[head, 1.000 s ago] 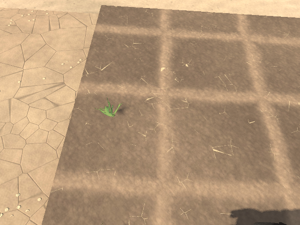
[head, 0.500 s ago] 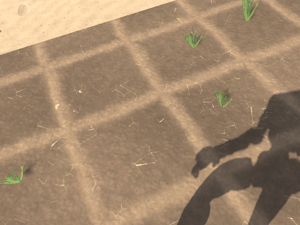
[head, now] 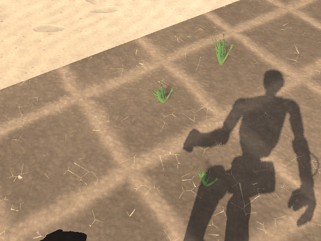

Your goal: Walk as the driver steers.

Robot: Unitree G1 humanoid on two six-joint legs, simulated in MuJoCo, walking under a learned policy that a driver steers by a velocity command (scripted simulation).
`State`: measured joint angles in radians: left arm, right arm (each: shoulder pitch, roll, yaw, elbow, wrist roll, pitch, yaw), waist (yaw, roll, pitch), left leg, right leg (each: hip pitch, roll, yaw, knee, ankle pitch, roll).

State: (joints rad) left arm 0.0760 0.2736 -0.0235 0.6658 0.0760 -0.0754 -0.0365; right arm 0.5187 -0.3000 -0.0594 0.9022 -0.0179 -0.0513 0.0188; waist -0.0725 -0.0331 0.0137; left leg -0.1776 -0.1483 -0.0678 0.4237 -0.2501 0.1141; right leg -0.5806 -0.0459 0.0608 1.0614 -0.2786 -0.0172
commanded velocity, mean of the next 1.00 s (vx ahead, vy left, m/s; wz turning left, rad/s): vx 0.90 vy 0.00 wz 0.80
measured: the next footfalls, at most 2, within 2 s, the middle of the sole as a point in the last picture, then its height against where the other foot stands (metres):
right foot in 0.20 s outside the picture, level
left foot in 0.64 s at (119, 197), level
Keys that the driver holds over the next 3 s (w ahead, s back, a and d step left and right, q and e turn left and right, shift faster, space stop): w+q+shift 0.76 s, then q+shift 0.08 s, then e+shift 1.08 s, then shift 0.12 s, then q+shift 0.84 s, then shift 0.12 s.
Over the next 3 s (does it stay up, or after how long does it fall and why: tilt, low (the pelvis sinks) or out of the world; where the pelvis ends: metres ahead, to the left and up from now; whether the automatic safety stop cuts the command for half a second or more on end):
stays up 1.13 0.44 0.01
